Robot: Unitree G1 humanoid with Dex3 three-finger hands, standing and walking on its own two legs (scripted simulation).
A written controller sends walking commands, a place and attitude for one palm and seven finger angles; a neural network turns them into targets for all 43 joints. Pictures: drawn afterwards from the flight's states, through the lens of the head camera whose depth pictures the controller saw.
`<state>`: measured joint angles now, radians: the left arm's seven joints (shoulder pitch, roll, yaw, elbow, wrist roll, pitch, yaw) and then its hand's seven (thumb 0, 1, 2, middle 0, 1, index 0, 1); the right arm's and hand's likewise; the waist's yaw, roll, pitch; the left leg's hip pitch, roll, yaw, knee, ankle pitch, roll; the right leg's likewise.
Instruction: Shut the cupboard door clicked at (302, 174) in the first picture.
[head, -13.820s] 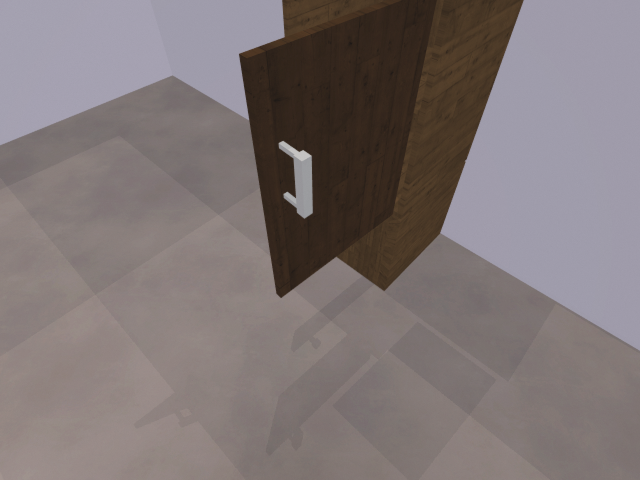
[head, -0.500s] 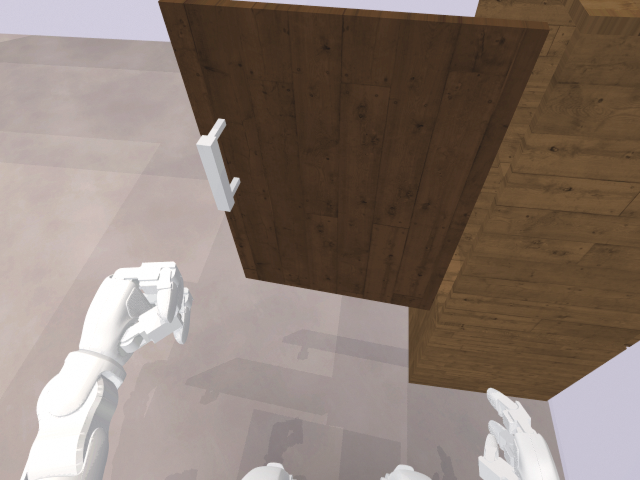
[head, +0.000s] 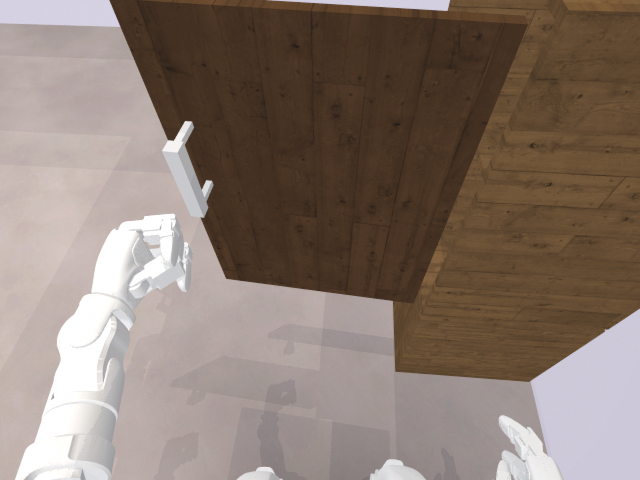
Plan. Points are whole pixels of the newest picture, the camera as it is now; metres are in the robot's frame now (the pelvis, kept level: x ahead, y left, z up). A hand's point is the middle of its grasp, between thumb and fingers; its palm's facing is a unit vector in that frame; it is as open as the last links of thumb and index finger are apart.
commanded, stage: bring the fist close to the handle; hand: left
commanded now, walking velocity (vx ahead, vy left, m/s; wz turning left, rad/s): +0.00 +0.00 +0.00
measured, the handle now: (192, 171) +0.51 +0.20 +0.07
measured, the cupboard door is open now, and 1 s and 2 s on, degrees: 86 86 71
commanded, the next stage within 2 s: push the door shut along its arc in 0.64 s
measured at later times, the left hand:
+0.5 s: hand (183, 233) +0.39 +0.19 +0.08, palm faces -0.12 -0.99 -0.03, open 3.1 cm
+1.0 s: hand (189, 216) +0.42 +0.19 +0.08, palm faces -0.18 -0.98 -0.04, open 3.1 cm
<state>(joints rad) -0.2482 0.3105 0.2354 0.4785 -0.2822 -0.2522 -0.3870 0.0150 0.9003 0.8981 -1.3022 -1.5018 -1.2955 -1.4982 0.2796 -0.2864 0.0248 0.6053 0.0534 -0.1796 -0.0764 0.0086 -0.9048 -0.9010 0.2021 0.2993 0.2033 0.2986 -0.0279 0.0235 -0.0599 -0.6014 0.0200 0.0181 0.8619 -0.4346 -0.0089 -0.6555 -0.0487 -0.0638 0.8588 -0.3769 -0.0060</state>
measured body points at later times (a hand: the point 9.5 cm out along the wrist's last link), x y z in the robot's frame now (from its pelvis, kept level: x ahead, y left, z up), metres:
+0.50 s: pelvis +0.00 +0.00 +0.00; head +0.06 +0.00 +0.45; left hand +0.40 +0.24 +0.08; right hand +0.09 -0.26 -0.11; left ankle +0.00 +0.13 -0.70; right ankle +0.03 -0.12 -0.70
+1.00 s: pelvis -0.01 +0.01 -0.01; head +0.07 +0.01 +0.44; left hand +0.43 +0.24 +0.08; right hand +0.08 -0.26 -0.11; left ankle +0.00 +0.13 -0.70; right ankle +0.03 -0.12 -0.70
